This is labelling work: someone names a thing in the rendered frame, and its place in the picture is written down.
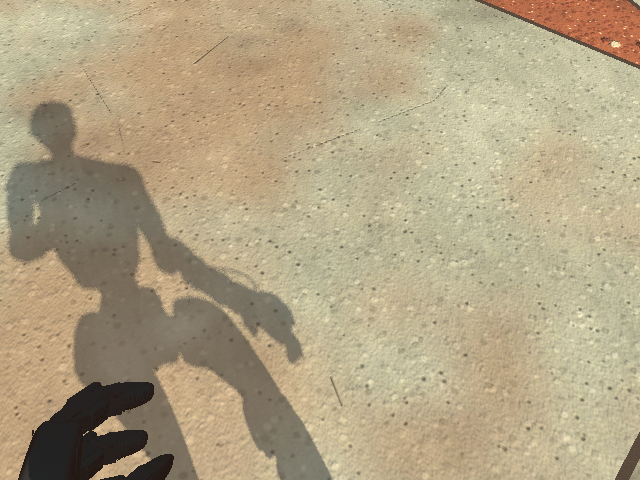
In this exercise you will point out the robot left hand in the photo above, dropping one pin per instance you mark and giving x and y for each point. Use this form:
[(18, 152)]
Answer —
[(59, 451)]

